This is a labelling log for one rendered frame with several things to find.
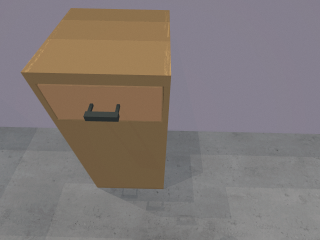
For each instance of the handle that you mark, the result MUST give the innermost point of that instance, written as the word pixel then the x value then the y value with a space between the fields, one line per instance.
pixel 101 116

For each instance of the drawer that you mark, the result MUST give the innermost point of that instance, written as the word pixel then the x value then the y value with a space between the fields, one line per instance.
pixel 137 103

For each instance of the cabinet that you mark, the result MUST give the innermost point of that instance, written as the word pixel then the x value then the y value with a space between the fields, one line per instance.
pixel 110 47

